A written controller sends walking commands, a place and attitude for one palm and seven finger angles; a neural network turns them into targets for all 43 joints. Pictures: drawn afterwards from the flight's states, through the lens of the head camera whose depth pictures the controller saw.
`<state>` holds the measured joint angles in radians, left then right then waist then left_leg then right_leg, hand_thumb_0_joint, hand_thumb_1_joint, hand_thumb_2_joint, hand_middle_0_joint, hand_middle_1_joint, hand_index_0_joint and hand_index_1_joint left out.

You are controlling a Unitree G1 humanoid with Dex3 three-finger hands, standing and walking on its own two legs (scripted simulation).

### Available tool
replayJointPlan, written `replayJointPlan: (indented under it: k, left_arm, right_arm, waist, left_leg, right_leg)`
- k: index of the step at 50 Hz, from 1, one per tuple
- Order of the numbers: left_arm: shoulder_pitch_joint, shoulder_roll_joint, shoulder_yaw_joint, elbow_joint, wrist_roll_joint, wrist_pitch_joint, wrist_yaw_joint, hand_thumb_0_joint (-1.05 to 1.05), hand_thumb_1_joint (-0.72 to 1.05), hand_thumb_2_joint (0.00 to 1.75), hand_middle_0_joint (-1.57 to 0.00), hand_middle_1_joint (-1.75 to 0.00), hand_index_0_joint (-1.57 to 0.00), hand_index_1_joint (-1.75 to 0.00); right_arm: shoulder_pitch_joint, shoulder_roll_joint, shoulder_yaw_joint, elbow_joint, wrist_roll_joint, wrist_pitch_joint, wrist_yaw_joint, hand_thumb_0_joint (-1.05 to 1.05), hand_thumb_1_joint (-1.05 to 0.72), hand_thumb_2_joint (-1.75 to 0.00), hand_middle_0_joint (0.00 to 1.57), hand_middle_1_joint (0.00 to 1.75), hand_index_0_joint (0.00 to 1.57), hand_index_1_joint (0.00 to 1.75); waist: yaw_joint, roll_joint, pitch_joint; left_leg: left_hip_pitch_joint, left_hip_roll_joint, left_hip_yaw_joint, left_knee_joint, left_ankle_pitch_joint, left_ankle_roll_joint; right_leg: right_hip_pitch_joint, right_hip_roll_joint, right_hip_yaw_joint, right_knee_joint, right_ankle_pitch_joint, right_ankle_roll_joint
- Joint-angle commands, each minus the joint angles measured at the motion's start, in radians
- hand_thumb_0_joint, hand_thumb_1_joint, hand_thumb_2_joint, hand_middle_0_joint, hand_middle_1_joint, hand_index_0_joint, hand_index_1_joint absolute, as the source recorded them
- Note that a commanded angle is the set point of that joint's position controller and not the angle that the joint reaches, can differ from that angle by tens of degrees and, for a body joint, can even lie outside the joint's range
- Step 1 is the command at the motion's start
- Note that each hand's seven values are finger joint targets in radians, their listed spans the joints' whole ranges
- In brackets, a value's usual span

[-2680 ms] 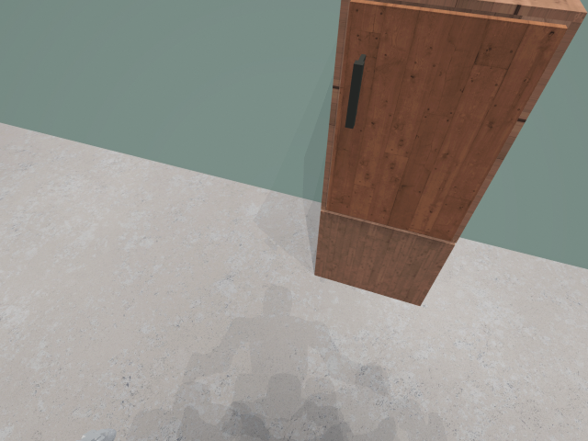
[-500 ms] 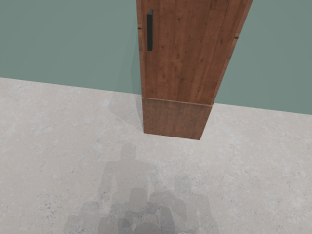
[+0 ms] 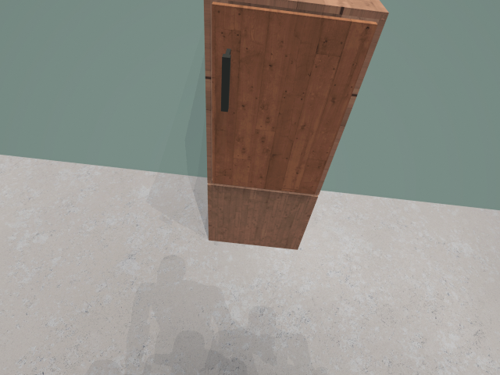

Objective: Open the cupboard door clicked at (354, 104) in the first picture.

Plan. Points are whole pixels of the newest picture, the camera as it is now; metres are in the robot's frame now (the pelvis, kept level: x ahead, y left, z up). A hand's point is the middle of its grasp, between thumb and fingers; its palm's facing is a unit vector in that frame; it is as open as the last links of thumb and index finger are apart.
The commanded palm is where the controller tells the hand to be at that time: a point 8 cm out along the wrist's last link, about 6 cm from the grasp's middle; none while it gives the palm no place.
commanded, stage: take the last steps up to it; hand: left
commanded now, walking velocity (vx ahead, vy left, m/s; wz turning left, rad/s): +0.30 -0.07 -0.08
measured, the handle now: (226, 80) +0.78 +0.13 +0.08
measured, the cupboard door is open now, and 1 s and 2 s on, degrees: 0 0 0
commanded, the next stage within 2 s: come to a stop and stand still in 0.42 s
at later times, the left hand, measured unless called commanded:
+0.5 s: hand (202, 309) +0.29 +0.11 -0.18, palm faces -0.08 -0.99 -0.14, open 7.4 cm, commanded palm none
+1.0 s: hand (170, 321) +0.26 +0.17 -0.18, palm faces +0.06 -0.98 -0.19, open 7.3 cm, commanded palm none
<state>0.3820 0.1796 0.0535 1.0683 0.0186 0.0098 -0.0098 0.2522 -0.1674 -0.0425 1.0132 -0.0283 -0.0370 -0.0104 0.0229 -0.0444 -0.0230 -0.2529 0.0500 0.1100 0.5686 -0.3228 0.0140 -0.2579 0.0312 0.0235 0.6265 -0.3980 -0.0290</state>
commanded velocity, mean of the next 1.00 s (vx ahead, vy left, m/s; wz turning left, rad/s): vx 0.01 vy -0.03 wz -0.01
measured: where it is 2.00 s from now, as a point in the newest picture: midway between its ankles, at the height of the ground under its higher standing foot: outside the picture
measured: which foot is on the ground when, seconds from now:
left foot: down 0.00-0.46, up 0.48-0.82, down 0.84-1.00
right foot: up 0.00-0.44, down 0.46-0.86, up 0.88-1.00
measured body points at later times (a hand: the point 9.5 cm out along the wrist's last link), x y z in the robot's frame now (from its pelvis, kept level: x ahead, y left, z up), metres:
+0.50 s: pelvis +0.17 -0.04 -0.02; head +0.21 -0.04 +0.43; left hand +0.29 +0.16 -0.17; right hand -0.01 -0.21 -0.15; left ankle +0.00 +0.09 -0.69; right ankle +0.25 -0.14 -0.73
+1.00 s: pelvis +0.22 -0.02 +0.00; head +0.26 +0.02 +0.45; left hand +0.25 +0.23 -0.17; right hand +0.32 -0.25 -0.13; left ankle +0.28 +0.05 -0.73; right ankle +0.18 -0.16 -0.66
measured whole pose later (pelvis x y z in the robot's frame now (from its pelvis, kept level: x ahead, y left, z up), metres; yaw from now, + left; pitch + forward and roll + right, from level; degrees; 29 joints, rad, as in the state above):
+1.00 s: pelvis +0.22 -0.02 +0.00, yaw -1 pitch +0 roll -2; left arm 0.22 0.21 0.07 1.02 0.02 0.05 0.03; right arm 0.13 -0.15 -0.03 0.96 -0.03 0.01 -0.04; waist 0.03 -0.04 0.08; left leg -0.33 0.02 0.11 0.54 -0.21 0.08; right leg -0.42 0.01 0.00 1.08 -0.48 0.02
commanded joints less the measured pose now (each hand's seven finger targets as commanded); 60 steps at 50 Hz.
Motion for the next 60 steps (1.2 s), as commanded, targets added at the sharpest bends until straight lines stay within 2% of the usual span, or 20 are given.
replayJointPlan:
  k: [1, 4, 6, 16, 20, 21, 22, 23, 24, 26, 29, 35, 40, 41, 42, 43, 44, 47, 51, 60]
  left_arm:
    - [-0.155, 0.088, 0.023, -0.122, 0.019, -0.029, -0.008, 0.0, 0.9, 0.9, -0.2, -0.3, -0.2, -0.3]
    - [-0.081, 0.037, 0.02, -0.063, 0.02, -0.025, -0.02, 0.0, 0.9, 0.9, -0.2, -0.3, -0.2, -0.3]
    - [-0.068, 0.028, 0.019, -0.05, 0.016, -0.02, -0.02, 0.0, 0.9, 0.9, -0.2, -0.3, -0.2, -0.3]
    - [-0.329, -0.004, -0.002, -0.107, 0.006, -0.025, -0.021, 0.0, 0.9, 0.9, -0.2, -0.3, -0.2, -0.3]
    - [-0.193, 0.022, 0.008, -0.06, 0.006, -0.046, -0.011, 0.0, 0.9, 0.9, -0.2, -0.3, -0.2, -0.3]
    - [-0.072, 0.058, 0.018, -0.021, 0.009, -0.057, -0.005, 0.0, 0.9, 0.9, -0.2, -0.3, -0.2, -0.3]
    - [0.065, 0.129, 0.038, 0.019, 0.015, -0.074, 0.008, 0.0, 0.9, 0.9, -0.2, -0.3, -0.2, -0.3]
    - [0.173, 0.218, 0.059, 0.044, 0.007, -0.079, 0.021, 0.0, 0.9, 0.9, -0.2, -0.3, -0.2, -0.3]
    - [0.149, 0.232, 0.059, 0.04, -0.007, -0.076, 0.026, 0.0, 0.9, 0.9, -0.2, -0.3, -0.2, -0.3]
    - [-0.034, 0.131, 0.036, -0.004, -0.009, -0.063, 0.037, 0.0, 0.9, 0.9, -0.2, -0.3, -0.2, -0.3]
    - [-0.19, 0.028, -0.005, -0.044, 0.005, -0.068, 0.052, 0.0, 0.9, 0.9, -0.2, -0.3, -0.2, -0.3]
    - [-0.16, 0.101, 0.017, -0.087, 0.006, -0.022, 0.055, 0.0, 0.9, 0.9, -0.2, -0.3, -0.2, -0.3]
    - [-0.18, 0.135, 0.035, -0.119, 0.007, -0.002, 0.054, 0.0, 0.9, 0.9, -0.2, -0.3, -0.2, -0.3]
    - [-0.175, 0.128, 0.033, -0.119, 0.005, 0.005, 0.051, 0.0, 0.9, 0.9, -0.2, -0.3, -0.2, -0.3]
    - [-0.141, 0.091, 0.028, -0.131, 0.0, 0.012, 0.05, 0.0, 0.9, 0.9, -0.2, -0.3, -0.2, -0.3]
    - [-0.12, 0.06, 0.016, -0.134, -0.009, 0.022, 0.055, 0.0, 0.9, 0.9, -0.2, -0.3, -0.2, -0.3]
    - [-0.126, 0.086, 0.021, -0.124, -0.002, 0.031, 0.06, 0.0, 0.9, 0.9, -0.2, -0.3, -0.2, -0.3]
    - [-0.09, 0.084, 0.03, -0.096, 0.004, 0.021, 0.046, 0.0, 0.9, 0.9, -0.2, -0.3, -0.2, -0.3]
    - [-0.065, 0.087, 0.027, -0.081, 0.001, 0.031, 0.043, 0.0, 0.9, 0.9, -0.2, -0.3, -0.2, -0.3]
    - [-0.032, 0.043, -0.005, -0.052, 0.004, 0.039, 0.036, 0.0, 0.9, 0.9, -0.2, -0.3, -0.2, -0.3]
  right_arm:
    - [0.216, -0.169, -0.025, 0.028, 0.001, -0.015, -0.023, 0.0, -0.9, -0.9, 0.2, 0.3, 0.2, 0.3]
    - [0.179, -0.098, -0.002, 0.035, 0.006, -0.04, -0.028, 0.0, -0.9, -0.9, 0.2, 0.3, 0.2, 0.3]
    - [0.218, -0.078, 0.004, 0.059, 0.012, -0.049, -0.034, 0.0, -0.9, -0.9, 0.2, 0.3, 0.2, 0.3]
    - [0.369, -0.058, -0.001, 0.157, -0.005, -0.038, -0.037, 0.0, -0.9, -0.9, 0.2, 0.3, 0.2, 0.3]
    - [0.338, -0.082, -0.012, 0.166, 0.003, -0.029, -0.039, 0.0, -0.9, -0.9, 0.2, 0.3, 0.2, 0.3]
    - [0.331, -0.079, -0.014, 0.168, 0.011, -0.027, -0.034, 0.0, -0.9, -0.9, 0.2, 0.3, 0.2, 0.3]
    - [0.347, -0.048, -0.01, 0.156, 0.022, -0.03, -0.024, 0.0, -0.9, -0.9, 0.2, 0.3, 0.2, 0.3]
    - [0.36, 0.01, 0.0, 0.127, 0.032, -0.036, -0.025, 0.0, -0.9, -0.9, 0.2, 0.3, 0.2, 0.3]
    - [0.309, -0.018, -0.005, 0.114, 0.033, -0.027, -0.027, 0.0, -0.9, -0.9, 0.2, 0.3, 0.2, 0.3]
    - [0.206, 0.003, -0.016, 0.087, 0.017, -0.009, -0.02, 0.0, -0.9, -0.9, 0.2, 0.3, 0.2, 0.3]
    - [0.287, 0.068, 0.012, 0.122, 0.01, 0.03, -0.026, 0.0, -0.9, -0.9, 0.2, 0.3, 0.2, 0.3]
    - [0.155, 0.02, -0.005, 0.037, 0.016, 0.066, -0.018, 0.0, -0.9, -0.9, 0.2, 0.3, 0.2, 0.3]
    - [0.089, -0.035, -0.022, -0.017, 0.012, 0.066, -0.013, 0.0, -0.9, -0.9, 0.2, 0.3, 0.2, 0.3]
    - [0.105, -0.05, -0.024, -0.016, 0.012, 0.06, -0.012, 0.0, -0.9, -0.9, 0.2, 0.3, 0.2, 0.3]
    - [0.112, -0.107, -0.028, -0.03, 0.004, 0.047, -0.013, 0.0, -0.9, -0.9, 0.2, 0.3, 0.2, 0.3]
    - [0.079, -0.165, -0.031, -0.051, 0.002, 0.044, -0.017, 0.0, -0.9, -0.9, 0.2, 0.3, 0.2, 0.3]
    - [0.048, -0.181, -0.032, -0.058, 0.0, 0.044, -0.032, 0.0, -0.9, -0.9, 0.2, 0.3, 0.2, 0.3]
    - [-0.058, -0.147, -0.017, -0.092, 0.0, 0.033, -0.042, 0.0, -0.9, -0.9, 0.2, 0.3, 0.2, 0.3]
    - [-0.038, -0.129, -0.016, -0.073, 0.013, 0.027, -0.046, 0.0, -0.9, -0.9, 0.2, 0.3, 0.2, 0.3]
    - [-0.012, -0.154, -0.041, -0.016, 0.006, 0.048, -0.021, 0.0, -0.9, -0.9, 0.2, 0.3, 0.2, 0.3]
  waist:
    - [-0.087, 0.192, 0.191]
    - [-0.035, 0.162, 0.18]
    - [-0.029, 0.161, 0.156]
    - [-0.099, 0.196, 0.198]
    - [-0.024, 0.189, 0.085]
    - [0.032, 0.123, 0.015]
    - [0.084, 0.005, -0.097]
    - [0.086, -0.176, -0.21]
    - [0.091, -0.114, -0.211]
    - [0.032, -0.004, -0.01]
    - [-0.084, 0.015, 0.04]
    - [-0.033, -0.072, 0.042]
    - [-0.047, -0.092, 0.035]
    - [-0.056, -0.018, 0.022]
    - [-0.049, 0.166, -0.007]
    - [-0.043, 0.379, -0.015]
    - [-0.054, 0.316, -0.033]
    - [-0.012, 0.133, -0.036]
    - [-0.023, 0.148, -0.074]
    - [-0.048, 0.207, -0.011]
  left_leg:
    - [0.134, 0.393, -0.528, -0.479, -0.359, 0.144]
    - [0.117, 0.258, -0.245, -0.437, 0.0, 0.088]
    - [0.16, 0.227, -0.164, -0.408, 0.194, 0.083]
    - [0.225, 0.234, -0.069, -0.325, 0.562, 0.112]
    - [0.231, 0.227, -0.028, -0.12, 0.786, 0.086]
    - [0.161, 0.196, -0.02, 0.024, 0.748, 0.056]
    - [-0.057, 0.143, 0.018, 0.266, 0.499, 0.018]
    - [-0.273, -0.016, 0.037, 0.612, -0.248, -0.021]
    - [-0.276, 0.007, -0.079, 0.737, -0.29, 0.003]
    - [-0.314, 0.082, -0.113, 0.77, -0.157, 0.006]
    - [-0.129, 0.095, -0.101, 0.49, -0.096, -0.032]
    - [-0.117, 0.024, -0.051, 0.261, -0.052, -0.049]
    - [-0.016, 0.015, -0.053, 0.063, 0.06, -0.045]
    - [0.07, 0.037, -0.068, -0.037, 0.231, -0.032]
    - [0.118, 0.187, -0.238, -0.121, 0.558, 0.033]
    - [0.07, 0.335, -0.393, -0.249, 0.783, 0.131]
    - [0.017, 0.35, -0.411, -0.269, 0.71, 0.167]
    - [0.087, 0.273, -0.276, -0.208, 0.698, 0.18]
    - [0.15, 0.243, -0.221, -0.232, 0.629, 0.161]
    - [0.068, 0.216, -0.277, -0.405, -0.046, 0.123]
  right_leg:
    - [-0.481, -0.08, 0.012, 0.455, -0.021, -0.004]
    - [-0.413, -0.102, -0.017, 0.485, 0.149, 0.027]
    - [-0.419, -0.102, -0.034, 0.491, 0.203, 0.04]
    - [-0.353, -0.105, -0.145, 0.115, 0.204, 0.023]
    - [-0.051, -0.034, -0.187, -0.067, 0.212, -0.023]
    - [0.149, -0.032, -0.183, -0.136, 0.292, -0.032]
    - [0.431, -0.198, -0.014, -0.126, 0.407, -0.091]
    - [0.599, -0.475, 0.345, -0.185, 0.671, -0.214]
    - [0.475, -0.491, 0.353, -0.257, 0.607, -0.255]
    - [0.191, -0.434, 0.254, -0.343, 0.349, -0.223]
    - [-0.073, -0.339, -0.011, -0.337, 0.668, -0.148]
    - [-0.035, -0.33, 0.0, -0.271, 0.674, -0.164]
    - [-0.039, -0.326, 0.002, -0.171, 0.629, -0.135]
    - [-0.086, -0.291, -0.021, -0.108, 0.525, -0.092]
    - [-0.138, -0.178, -0.098, 0.007, 0.297, -0.014]
    - [-0.144, -0.053, -0.146, 0.222, -0.158, 0.044]
    - [-0.123, -0.039, -0.024, 0.402, -0.238, 0.039]
    - [-0.218, -0.047, 0.033, 0.553, -0.095, 0.05]
    - [-0.202, -0.059, 0.032, 0.5, -0.035, 0.077]
    - [-0.032, -0.064, -0.068, 0.067, -0.099, 0.046]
